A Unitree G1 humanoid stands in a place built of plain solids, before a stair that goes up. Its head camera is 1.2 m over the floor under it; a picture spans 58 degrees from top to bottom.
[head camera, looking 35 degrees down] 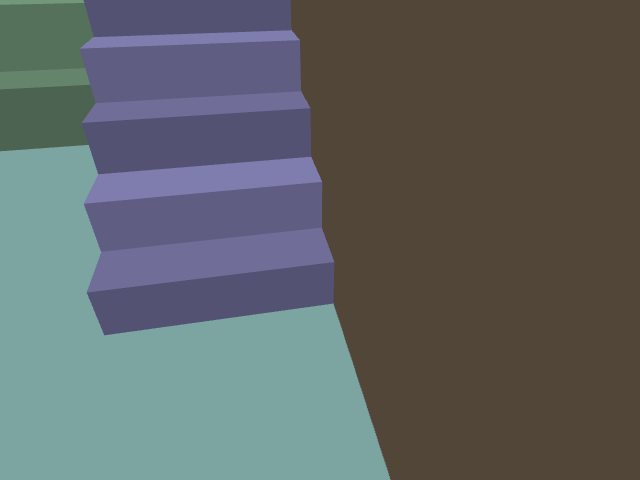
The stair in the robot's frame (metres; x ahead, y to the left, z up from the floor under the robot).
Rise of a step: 0.21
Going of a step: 0.24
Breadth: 0.87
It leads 11 degrees to the left of straight ahead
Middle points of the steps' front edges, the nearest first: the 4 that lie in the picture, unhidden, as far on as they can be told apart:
1.18 0.37 0.21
1.42 0.42 0.42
1.65 0.46 0.63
1.89 0.51 0.84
